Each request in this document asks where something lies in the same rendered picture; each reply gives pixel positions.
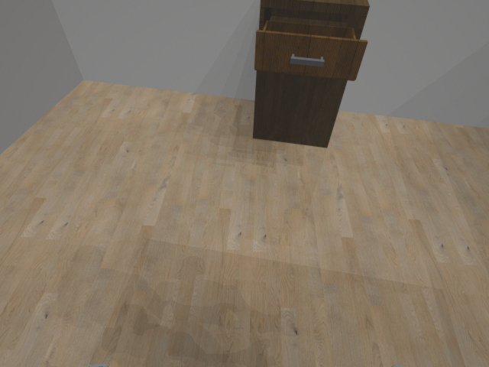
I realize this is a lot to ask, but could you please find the cabinet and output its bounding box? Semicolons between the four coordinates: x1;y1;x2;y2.
253;0;370;148

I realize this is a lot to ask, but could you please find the drawer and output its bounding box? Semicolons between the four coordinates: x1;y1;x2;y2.
254;20;368;81

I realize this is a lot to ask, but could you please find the handle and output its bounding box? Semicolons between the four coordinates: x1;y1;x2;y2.
290;54;324;67

